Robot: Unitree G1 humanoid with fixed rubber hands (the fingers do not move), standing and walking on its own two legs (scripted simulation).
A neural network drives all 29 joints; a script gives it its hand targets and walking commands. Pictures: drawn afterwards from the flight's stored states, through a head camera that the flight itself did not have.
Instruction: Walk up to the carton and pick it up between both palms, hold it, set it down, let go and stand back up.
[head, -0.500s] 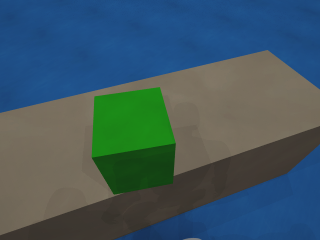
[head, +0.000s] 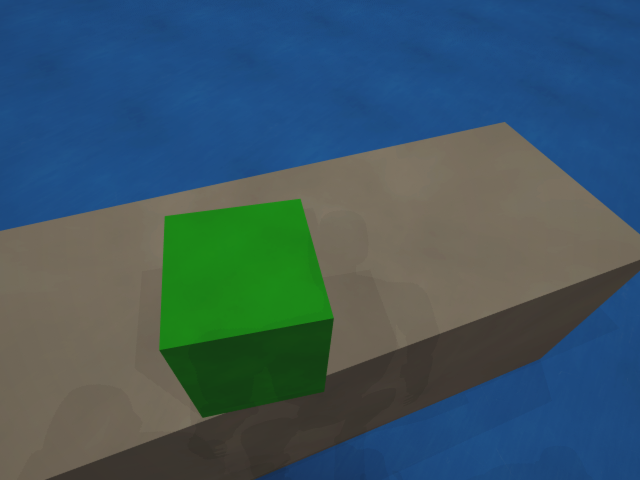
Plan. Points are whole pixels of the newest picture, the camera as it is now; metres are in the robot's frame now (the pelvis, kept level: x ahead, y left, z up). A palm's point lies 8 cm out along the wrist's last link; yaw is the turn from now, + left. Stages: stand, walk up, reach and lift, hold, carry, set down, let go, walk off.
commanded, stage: walk up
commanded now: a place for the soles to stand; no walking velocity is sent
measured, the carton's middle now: (250, 310) +0.37 +0.11 -0.06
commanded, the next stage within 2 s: none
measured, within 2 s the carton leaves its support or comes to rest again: neither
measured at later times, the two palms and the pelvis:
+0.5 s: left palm out of the picture +0.01 +0.25 -0.14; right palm out of the picture +0.01 -0.21 -0.14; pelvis +0.00 +0.01 +0.00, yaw +2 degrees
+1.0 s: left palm out of the picture +0.01 +0.25 -0.14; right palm out of the picture +0.03 -0.22 -0.14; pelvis +0.00 +0.01 +0.00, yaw +6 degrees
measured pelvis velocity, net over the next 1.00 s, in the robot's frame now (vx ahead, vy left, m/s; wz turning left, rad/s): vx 0.00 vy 0.01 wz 0.10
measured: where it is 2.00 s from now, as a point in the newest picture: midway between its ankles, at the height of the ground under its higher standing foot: outside the picture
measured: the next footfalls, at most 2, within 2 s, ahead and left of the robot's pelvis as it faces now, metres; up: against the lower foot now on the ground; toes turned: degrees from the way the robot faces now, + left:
none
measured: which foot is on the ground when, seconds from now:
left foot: down 0.00-1.00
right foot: down 0.00-1.00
